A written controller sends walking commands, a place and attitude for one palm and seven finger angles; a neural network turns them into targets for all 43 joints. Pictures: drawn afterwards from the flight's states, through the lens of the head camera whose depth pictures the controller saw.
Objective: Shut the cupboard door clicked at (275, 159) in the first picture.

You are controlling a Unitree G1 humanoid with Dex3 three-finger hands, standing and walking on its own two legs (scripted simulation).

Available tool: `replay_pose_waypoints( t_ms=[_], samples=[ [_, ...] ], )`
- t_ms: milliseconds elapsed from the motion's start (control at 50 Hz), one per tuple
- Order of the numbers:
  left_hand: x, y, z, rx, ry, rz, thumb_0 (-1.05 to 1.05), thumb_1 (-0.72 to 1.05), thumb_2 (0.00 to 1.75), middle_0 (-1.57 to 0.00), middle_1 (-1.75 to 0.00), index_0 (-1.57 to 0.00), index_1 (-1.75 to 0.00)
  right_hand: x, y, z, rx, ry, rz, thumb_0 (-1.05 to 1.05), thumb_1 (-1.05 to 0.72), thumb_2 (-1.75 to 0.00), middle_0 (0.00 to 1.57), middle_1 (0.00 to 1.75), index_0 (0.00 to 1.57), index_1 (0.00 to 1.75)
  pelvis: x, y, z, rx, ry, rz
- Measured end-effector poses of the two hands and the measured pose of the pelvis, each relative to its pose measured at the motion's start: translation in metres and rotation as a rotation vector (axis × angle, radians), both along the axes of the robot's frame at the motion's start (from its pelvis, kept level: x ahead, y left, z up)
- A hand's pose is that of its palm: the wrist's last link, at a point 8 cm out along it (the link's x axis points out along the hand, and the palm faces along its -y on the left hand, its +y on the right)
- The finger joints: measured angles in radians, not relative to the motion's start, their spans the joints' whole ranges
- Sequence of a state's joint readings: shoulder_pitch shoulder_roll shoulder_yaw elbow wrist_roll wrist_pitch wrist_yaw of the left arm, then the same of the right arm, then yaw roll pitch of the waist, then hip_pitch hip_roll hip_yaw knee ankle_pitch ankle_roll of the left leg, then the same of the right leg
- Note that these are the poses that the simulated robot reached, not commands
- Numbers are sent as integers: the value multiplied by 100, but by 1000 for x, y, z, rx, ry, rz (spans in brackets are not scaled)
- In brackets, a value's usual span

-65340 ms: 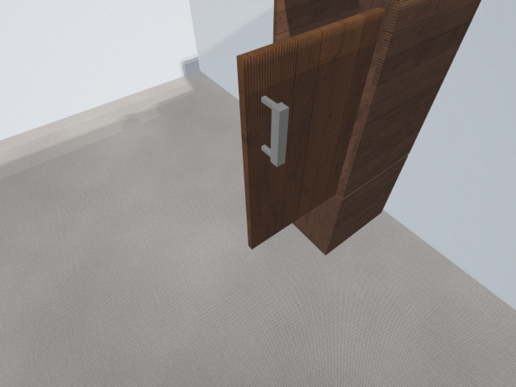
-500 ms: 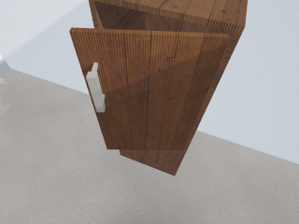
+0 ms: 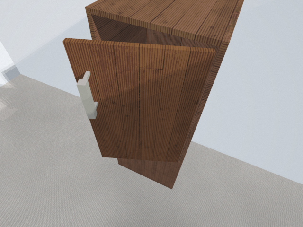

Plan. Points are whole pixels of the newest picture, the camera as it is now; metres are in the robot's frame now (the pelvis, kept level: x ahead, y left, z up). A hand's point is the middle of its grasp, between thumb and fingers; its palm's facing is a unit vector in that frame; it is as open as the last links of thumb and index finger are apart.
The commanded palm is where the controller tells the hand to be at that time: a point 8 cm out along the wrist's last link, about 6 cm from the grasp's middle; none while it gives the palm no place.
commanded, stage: come to a stop and stand still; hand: left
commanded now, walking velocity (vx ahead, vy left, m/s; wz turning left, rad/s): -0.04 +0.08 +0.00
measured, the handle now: (89, 95) +0.43 +0.23 +0.10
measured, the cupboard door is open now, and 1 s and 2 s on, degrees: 21 21 21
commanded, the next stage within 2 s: look again from close up in 0.76 s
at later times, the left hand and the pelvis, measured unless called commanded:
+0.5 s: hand out of the picture +0.01 +0.20 -0.17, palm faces +0.01 -0.98 -0.21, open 7.4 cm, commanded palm none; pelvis -0.02 +0.03 +0.00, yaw +0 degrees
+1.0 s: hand out of the picture -0.04 +0.21 -0.18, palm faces +0.01 -0.99 -0.12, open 7.3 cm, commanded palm none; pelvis -0.01 +0.06 +0.00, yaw +0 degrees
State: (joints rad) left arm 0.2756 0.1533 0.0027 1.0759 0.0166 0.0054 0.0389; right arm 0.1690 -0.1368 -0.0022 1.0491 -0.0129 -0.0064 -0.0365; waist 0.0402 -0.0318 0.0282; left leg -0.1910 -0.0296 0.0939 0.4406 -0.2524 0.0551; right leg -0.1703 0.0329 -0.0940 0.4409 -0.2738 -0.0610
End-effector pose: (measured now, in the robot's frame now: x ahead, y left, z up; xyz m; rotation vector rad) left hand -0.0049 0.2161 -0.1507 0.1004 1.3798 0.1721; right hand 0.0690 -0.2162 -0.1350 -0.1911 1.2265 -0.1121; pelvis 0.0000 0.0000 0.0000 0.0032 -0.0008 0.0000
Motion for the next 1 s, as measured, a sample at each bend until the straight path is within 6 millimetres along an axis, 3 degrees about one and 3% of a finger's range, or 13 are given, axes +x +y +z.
replay_pose_waypoints(
  t_ms=[260, 440, 560, 700, 1000],
  samples=[
    [-15, 13, 7, 54, 7, -52, 1, 91, 90, -20, -30, -20, -30, -34, -6, -9, 10, 26, -44, 0, -93, -90, 20, 30, 20, 29, -10, 8, -3, -12, -10, -8],
    [4, 33, 7, 47, -70, -68, 1, 91, 90, -20, -30, -20, -30, -78, 17, -11, 24, 100, -41, 1, -92, -90, 20, 30, 20, 29, -18, 24, -3, -9, -21, 3],
    [9, 41, 7, 38, -87, -70, 1, 92, 90, -20, -30, -20, -30, -96, 33, -9, 33, 137, -44, 1, -92, -90, 20, 30, 20, 29, -20, 34, -1, -9, -17, 5],
    [-2, 47, 4, 19, -47, -62, 1, 92, 90, -20, -30, -20, -30, -100, 45, -7, 31, 152, -48, 1, -91, -90, 20, 30, 20, 29, -19, 44, 0, -12, -14, 6],
    [-35, 46, -7, -53, 81, -38, 1, 91, 90, -20, -30, -20, -30, -82, 58, 0, -16, 149, -52, 1, -92, -90, 20, 30, 20, 29, -10, 64, 0, -20, -14, -4]
  ],
)
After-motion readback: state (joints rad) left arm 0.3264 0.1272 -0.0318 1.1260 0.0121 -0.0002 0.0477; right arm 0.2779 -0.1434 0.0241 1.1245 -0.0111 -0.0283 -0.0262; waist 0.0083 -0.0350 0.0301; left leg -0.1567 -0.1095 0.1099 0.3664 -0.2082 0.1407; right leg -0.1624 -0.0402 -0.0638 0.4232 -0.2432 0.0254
